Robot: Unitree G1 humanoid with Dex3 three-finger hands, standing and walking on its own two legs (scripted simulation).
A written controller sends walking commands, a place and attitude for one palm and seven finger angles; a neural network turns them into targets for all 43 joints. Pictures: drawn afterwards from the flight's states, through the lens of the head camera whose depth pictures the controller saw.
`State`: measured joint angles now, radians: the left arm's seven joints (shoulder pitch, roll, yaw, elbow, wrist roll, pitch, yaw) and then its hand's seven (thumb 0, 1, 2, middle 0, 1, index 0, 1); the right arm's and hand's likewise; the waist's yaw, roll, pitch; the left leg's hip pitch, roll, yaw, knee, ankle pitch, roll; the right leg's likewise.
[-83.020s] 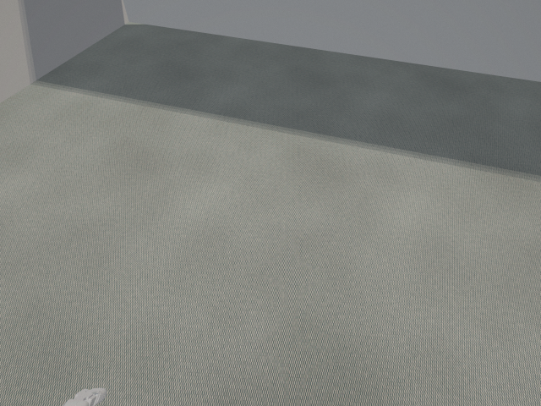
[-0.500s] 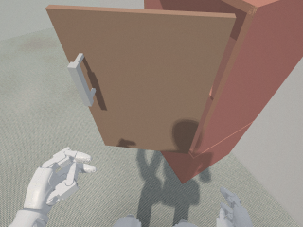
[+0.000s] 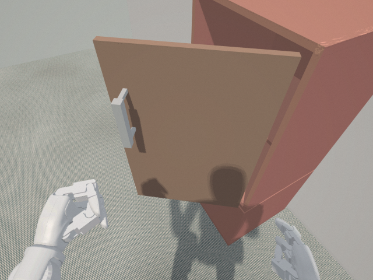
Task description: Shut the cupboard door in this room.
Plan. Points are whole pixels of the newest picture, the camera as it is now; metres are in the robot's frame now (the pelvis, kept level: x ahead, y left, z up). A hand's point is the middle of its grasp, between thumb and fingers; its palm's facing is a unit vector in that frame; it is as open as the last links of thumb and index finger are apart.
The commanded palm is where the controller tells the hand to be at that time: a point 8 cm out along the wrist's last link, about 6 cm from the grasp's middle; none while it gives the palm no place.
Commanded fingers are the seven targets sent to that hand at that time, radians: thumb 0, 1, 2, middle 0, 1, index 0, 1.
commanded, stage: raise the hand and make a fist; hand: left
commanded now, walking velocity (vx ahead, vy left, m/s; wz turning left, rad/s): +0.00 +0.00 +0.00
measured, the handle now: (126, 119) +0.43 +0.18 +0.12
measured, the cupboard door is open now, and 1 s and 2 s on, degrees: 53 53 53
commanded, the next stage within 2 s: bring the fist close to the handle in 0.64 s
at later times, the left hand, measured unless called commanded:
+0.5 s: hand (96, 201) +0.23 +0.18 +0.11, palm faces -0.03 -1.00 -0.06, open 3.1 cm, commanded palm +0.20 +0.23 +0.12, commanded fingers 0.00 0.90 0.90 -1.30 -1.50 -1.30 -1.50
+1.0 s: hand (109, 184) +0.26 +0.17 +0.12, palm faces -0.03 -1.00 -0.08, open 3.1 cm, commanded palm +0.24 +0.22 +0.12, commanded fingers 0.00 0.90 0.90 -1.30 -1.50 -1.30 -1.50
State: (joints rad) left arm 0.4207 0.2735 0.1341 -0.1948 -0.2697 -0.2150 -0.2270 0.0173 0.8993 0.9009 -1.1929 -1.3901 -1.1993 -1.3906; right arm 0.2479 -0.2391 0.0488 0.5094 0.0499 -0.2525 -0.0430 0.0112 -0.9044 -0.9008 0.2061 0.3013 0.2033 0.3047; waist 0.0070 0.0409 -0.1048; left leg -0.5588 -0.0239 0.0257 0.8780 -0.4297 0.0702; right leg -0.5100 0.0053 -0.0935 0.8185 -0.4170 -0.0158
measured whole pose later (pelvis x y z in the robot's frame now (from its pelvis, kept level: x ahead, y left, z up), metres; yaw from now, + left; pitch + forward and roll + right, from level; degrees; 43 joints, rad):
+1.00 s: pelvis +0.01 -0.03 +0.02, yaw +0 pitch +3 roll -1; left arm 0.18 0.30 0.20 0.00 -0.29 -0.14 -0.27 0.02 0.90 0.90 -1.30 -1.50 -1.30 -1.50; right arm 0.24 -0.27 0.06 0.61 0.05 -0.27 -0.07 0.01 -0.90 -0.90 0.21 0.30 0.20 0.30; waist 0.00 0.05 -0.06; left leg -0.42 -0.01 0.01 0.74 -0.37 0.03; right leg -0.39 0.02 -0.10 0.70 -0.38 -0.05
